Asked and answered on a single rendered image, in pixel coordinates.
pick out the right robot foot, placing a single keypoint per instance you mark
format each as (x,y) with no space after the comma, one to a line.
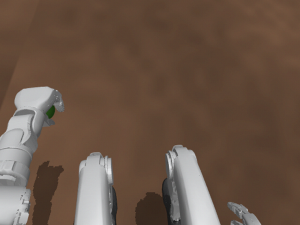
(167,203)

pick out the left robot hand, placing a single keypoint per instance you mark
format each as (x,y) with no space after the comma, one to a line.
(42,98)

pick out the right robot hand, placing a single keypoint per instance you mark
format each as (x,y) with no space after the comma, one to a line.
(242,213)

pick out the ball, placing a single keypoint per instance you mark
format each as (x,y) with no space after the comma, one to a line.
(51,112)

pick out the left robot arm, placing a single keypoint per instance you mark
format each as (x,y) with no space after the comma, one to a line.
(17,146)

